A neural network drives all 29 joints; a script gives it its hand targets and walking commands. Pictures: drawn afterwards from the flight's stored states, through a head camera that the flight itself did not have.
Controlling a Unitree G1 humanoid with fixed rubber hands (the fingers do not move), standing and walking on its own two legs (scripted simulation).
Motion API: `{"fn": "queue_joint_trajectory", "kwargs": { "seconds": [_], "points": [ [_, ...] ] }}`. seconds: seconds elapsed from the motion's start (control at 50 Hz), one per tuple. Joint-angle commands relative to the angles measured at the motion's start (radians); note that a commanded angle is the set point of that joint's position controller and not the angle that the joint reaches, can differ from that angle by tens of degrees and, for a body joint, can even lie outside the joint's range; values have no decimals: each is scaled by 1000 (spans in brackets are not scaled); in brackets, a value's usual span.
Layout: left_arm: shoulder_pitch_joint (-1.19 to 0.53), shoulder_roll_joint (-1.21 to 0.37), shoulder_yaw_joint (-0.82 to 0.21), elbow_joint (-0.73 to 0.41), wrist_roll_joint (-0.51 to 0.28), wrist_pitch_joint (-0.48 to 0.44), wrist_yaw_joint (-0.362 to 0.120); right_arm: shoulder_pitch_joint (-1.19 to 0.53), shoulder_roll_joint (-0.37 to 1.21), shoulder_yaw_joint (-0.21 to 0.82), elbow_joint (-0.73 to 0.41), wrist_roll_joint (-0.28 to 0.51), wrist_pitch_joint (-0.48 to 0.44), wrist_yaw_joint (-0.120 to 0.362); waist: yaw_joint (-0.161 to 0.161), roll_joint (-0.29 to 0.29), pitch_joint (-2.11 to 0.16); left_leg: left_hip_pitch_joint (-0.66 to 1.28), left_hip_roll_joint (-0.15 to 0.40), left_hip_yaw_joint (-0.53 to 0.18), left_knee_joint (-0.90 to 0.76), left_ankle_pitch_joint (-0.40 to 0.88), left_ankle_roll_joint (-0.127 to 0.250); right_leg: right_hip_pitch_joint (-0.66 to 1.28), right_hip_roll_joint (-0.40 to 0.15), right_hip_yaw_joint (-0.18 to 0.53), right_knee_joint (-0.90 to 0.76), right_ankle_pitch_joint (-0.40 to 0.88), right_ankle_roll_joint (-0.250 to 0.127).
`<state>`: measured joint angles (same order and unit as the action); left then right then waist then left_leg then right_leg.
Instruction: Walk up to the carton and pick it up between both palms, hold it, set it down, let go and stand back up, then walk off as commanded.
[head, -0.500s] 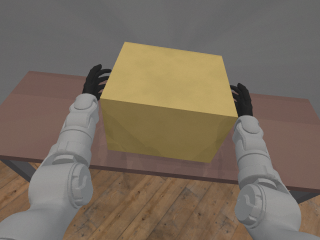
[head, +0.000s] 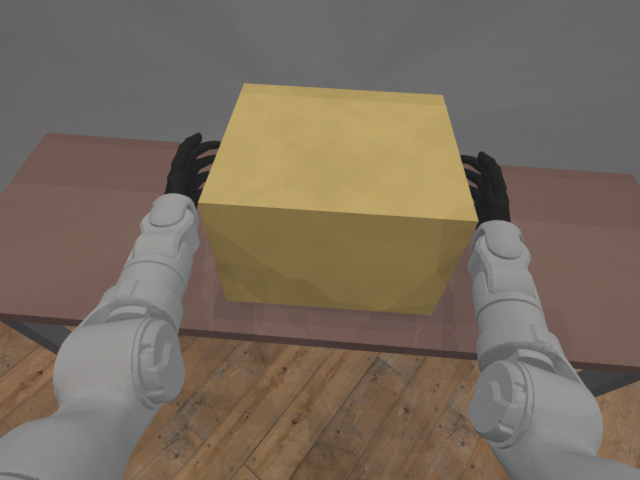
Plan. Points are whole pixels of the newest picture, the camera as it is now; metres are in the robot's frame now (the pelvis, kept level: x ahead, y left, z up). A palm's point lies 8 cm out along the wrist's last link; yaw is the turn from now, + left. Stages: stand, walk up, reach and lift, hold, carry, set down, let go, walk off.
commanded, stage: set down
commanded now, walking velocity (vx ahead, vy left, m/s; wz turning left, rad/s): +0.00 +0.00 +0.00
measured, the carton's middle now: (335, 196) +0.50 +0.01 +0.02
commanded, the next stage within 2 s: none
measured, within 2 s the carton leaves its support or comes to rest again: rests again in 0.40 s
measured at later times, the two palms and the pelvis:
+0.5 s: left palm (184, 202) +0.43 +0.20 +0.08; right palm (488, 221) +0.43 -0.19 +0.08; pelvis -0.01 +0.00 +0.00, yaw +0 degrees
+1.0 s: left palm (184, 207) +0.43 +0.21 +0.07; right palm (487, 226) +0.43 -0.19 +0.07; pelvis -0.01 -0.01 +0.00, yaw +0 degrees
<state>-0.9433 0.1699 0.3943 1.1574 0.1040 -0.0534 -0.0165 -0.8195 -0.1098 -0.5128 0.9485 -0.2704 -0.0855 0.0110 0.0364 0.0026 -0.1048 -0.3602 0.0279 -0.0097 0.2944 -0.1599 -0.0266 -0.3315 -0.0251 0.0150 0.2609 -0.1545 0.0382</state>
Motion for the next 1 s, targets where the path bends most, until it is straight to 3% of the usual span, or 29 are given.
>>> {"fn": "queue_joint_trajectory", "kwargs": {
  "seconds": [0.0,0.1,0.2,0.28,0.4,0.5,0.54,0.72,0.98],
  "points": [
    [-673,-469,-212,-144,4,-66,-132,-694,473,325,-91,-9,-105,166,11,-23,-654,256,-16,124,90,593,-34,315,44,-120,110,555,24],
    [-666,-473,-233,-147,3,-58,-114,-697,428,297,-34,1,-112,181,19,18,-631,353,3,117,127,696,-55,169,61,-135,75,428,2],
    [-638,-462,-207,-114,19,-60,-116,-685,433,287,-31,3,-119,180,32,7,-625,268,-7,133,107,585,-40,217,49,-120,75,436,0],
    [-634,-427,-178,-80,29,-76,-133,-664,458,281,-50,-15,-115,169,19,-30,-611,134,-29,151,56,417,-12,346,23,-100,97,517,23],
    [-621,-398,-136,-66,48,-95,-154,-641,460,255,-66,-55,-96,165,5,-45,-570,39,-37,153,-6,263,9,421,9,-93,108,489,38],
    [-599,-398,-138,-68,56,-105,-151,-597,459,245,-62,-78,-97,168,-12,-35,-559,111,-27,145,13,325,-1,351,20,-106,97,445,30],
    [-591,-396,-119,-55,67,-100,-150,-597,455,237,-56,-82,-91,174,1,-29,-533,144,-21,142,20,344,-6,305,28,-114,82,379,20],
    [-543,-423,-129,-64,81,-86,-140,-570,456,221,-45,-93,-99,183,4,-3,-504,234,-7,131,60,466,-23,190,46,-127,59,334,6],
    [-495,-407,-95,-78,115,-86,-158,-520,483,211,-111,-125,-85,174,-9,-14,-476,98,-33,144,-4,279,9,324,23,-108,75,385,25]
  ]
}}
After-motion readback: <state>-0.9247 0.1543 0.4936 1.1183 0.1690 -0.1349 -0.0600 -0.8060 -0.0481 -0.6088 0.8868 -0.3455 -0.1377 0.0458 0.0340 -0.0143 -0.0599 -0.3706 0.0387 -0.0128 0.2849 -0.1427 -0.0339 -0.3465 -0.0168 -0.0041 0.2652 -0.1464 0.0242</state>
